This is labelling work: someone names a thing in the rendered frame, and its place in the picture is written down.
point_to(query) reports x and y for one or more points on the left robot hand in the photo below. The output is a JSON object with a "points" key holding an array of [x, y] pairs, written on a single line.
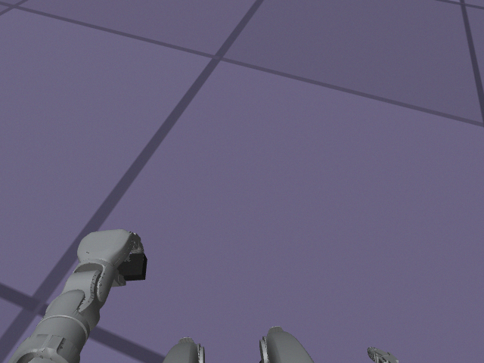
{"points": [[111, 246]]}

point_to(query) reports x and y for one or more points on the small box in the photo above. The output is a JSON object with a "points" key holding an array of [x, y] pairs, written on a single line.
{"points": [[133, 268]]}

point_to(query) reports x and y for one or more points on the left robot arm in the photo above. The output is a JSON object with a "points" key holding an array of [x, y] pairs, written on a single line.
{"points": [[63, 331]]}

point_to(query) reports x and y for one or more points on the right robot hand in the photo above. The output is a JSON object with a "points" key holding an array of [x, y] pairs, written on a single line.
{"points": [[379, 356]]}

